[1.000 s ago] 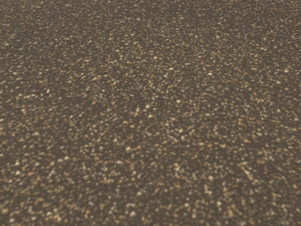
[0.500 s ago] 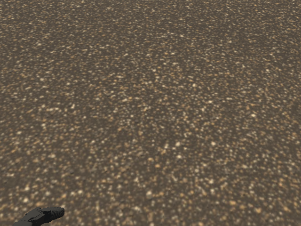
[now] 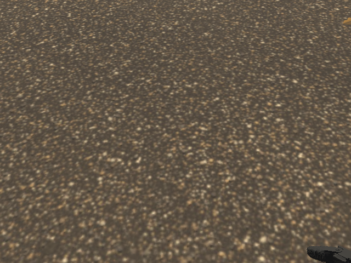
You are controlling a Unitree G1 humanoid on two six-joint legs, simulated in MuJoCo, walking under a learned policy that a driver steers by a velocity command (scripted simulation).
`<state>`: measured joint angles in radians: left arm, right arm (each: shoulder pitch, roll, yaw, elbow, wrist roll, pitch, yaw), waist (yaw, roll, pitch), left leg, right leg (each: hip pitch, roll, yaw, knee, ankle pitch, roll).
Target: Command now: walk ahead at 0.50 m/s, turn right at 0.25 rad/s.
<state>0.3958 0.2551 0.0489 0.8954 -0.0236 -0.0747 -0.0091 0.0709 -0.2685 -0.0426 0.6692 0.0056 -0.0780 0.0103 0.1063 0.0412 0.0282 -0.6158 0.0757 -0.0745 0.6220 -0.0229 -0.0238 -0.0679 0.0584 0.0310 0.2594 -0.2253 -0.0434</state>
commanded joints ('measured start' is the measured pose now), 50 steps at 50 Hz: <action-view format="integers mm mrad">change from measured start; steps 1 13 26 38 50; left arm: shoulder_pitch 10 -62 -364 -175 -91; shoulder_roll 177 115 86 133 173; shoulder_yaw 38 35 17 39 42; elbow -48 -136 -284 -266 -142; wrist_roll -8 -7 3 29 33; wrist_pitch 1 29 46 15 -16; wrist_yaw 11 15 -44 -16 9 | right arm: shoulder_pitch -111 112 191 166 -30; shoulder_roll -58 -75 -203 -159 -75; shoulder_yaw -12 -34 -82 -46 -15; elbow -92 18 123 78 41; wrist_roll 10 -16 14 6 20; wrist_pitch -28 -25 -9 -35 -5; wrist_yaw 14 1 -18 -7 22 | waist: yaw -21 -112 -165 -110 -31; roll -119 93 1 -115 -84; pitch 6 -25 57 -107 48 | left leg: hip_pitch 106 515 626 -19 -69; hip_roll -54 199 217 83 21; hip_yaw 30 -165 205 12 39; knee -97 -435 -455 536 26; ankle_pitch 54 -153 95 -268 187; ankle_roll -5 203 165 25 21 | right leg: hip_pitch -51 -618 -588 -30 19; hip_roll -240 -189 -163 -266 -263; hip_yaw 193 70 -35 302 -42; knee -44 906 407 -8 -153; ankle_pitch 236 -98 187 207 268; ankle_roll -150 37 2 -221 -144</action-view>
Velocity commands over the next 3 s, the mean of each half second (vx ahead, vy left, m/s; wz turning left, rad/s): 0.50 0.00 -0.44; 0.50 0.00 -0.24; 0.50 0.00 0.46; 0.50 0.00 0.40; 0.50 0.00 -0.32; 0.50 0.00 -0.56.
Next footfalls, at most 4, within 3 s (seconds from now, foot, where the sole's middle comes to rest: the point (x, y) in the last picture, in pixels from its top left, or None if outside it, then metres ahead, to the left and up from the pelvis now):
0.12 left None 0.24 0.14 -0.78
0.62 right None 0.44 -0.19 -0.78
1.18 left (233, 182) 0.82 -0.11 -0.78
1.64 right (285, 142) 1.06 -0.35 -0.78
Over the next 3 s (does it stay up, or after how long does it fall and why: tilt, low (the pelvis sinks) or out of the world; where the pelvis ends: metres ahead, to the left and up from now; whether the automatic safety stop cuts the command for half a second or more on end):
stays up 1.59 -0.28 0.00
